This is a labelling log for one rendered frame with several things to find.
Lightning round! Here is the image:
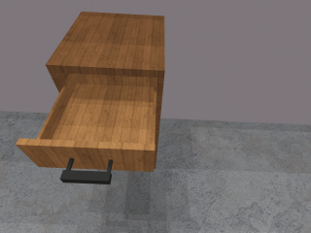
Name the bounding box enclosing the cabinet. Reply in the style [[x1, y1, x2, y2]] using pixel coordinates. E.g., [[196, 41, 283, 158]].
[[46, 12, 165, 169]]

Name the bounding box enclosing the handle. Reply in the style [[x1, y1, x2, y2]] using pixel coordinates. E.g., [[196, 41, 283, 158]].
[[60, 157, 113, 184]]

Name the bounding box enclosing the drawer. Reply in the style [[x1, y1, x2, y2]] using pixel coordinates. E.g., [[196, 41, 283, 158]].
[[16, 73, 157, 172]]

